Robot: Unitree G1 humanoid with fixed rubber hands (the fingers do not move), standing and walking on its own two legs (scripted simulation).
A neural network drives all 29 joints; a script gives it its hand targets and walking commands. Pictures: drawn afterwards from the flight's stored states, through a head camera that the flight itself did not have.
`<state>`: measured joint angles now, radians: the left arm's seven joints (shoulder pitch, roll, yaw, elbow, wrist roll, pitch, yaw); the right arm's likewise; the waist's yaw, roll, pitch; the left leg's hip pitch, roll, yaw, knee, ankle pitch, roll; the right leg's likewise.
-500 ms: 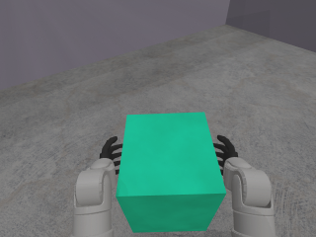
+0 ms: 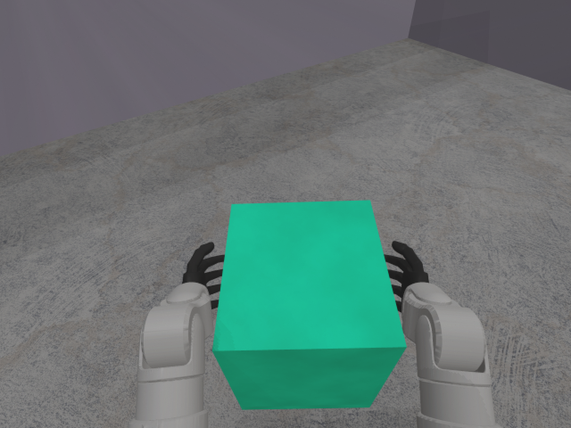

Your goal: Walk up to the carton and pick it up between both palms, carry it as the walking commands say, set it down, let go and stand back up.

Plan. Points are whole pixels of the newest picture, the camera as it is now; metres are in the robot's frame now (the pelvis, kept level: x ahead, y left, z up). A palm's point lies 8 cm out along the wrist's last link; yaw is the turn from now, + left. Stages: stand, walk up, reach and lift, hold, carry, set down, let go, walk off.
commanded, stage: carry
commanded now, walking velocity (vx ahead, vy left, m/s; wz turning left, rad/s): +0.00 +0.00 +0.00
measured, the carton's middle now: (303, 309) +0.30 +0.00 +0.02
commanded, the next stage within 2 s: none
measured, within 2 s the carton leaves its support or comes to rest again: neither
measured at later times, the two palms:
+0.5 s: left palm (200, 284) +0.30 +0.14 +0.08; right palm (412, 285) +0.29 -0.14 +0.08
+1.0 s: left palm (198, 281) +0.30 +0.15 +0.09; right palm (409, 281) +0.30 -0.14 +0.09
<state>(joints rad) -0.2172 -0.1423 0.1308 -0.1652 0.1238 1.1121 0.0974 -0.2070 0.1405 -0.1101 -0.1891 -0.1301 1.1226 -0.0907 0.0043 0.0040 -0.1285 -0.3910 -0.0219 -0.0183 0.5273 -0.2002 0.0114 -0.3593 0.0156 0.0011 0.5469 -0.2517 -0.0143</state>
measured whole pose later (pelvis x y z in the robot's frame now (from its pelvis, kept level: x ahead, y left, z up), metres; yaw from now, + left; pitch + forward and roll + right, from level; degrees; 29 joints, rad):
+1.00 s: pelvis +0.01 +0.00 +0.00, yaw +0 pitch +3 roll +0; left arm -0.24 -0.15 0.15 -0.13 0.12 1.08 0.10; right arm -0.23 0.15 -0.14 -0.15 -0.12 1.08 -0.09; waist 0.00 0.00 -0.12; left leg -0.36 -0.02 -0.01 0.52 -0.22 0.02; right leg -0.33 0.02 0.01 0.53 -0.26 -0.01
